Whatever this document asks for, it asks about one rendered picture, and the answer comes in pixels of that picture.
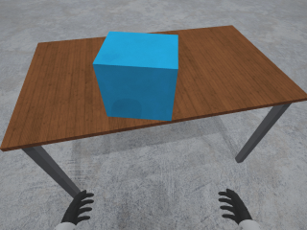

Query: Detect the right robot forearm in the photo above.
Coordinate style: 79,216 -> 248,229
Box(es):
238,219 -> 263,230

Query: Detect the left robot hand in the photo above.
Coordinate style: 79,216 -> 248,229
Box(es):
61,190 -> 94,225

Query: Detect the carton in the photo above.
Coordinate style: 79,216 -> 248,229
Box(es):
92,31 -> 178,121

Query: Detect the table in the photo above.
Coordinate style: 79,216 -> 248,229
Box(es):
0,25 -> 307,198

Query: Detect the right robot hand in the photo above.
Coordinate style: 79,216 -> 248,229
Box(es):
218,188 -> 253,225

